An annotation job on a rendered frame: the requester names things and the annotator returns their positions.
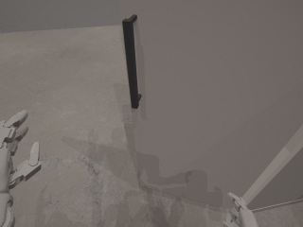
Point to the left robot forearm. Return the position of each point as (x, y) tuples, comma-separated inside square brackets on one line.
[(7, 218)]

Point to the robot left hand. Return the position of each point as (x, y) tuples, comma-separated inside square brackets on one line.
[(10, 136)]

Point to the fridge door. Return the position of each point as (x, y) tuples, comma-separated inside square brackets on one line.
[(221, 85)]

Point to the robot right hand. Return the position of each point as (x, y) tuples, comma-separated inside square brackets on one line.
[(243, 217)]

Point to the handle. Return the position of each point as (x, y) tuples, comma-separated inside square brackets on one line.
[(128, 33)]

